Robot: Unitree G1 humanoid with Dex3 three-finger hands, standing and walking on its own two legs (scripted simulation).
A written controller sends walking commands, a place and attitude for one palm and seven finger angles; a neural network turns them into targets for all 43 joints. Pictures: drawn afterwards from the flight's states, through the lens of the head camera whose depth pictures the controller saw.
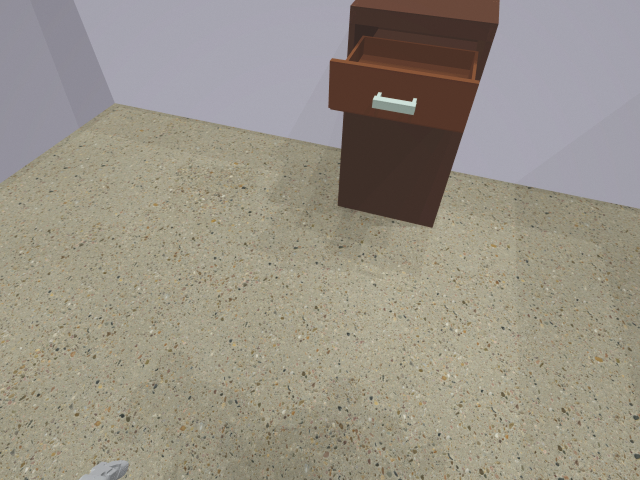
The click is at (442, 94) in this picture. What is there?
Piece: drawer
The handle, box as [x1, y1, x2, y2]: [372, 92, 416, 114]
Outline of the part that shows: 373,98 372,107 413,114 416,98 413,98 413,100 410,102 381,97 380,92 378,92 377,95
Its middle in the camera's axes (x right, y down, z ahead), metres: +0.20 -0.37 +1.06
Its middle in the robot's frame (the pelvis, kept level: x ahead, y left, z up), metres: +1.05 -0.16 -0.04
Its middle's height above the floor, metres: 0.73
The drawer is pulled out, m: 0.29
